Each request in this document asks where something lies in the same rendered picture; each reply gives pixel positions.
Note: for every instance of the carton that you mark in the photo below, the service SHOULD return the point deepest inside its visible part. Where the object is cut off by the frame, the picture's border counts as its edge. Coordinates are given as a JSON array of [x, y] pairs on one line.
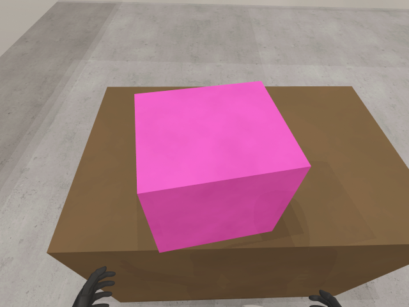
[[213, 163]]

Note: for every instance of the pedestal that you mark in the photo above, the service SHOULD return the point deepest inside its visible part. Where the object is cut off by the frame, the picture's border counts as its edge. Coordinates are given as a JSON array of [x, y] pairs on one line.
[[347, 223]]

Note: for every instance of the right robot hand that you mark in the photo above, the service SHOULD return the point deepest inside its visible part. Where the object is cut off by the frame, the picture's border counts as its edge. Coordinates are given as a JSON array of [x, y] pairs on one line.
[[325, 298]]

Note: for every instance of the left robot hand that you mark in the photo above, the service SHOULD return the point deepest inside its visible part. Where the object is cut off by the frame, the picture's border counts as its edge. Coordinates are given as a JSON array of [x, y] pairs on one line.
[[87, 295]]

